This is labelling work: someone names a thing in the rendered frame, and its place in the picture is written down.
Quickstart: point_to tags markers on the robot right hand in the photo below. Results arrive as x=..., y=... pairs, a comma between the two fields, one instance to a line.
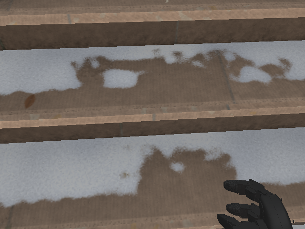
x=270, y=214

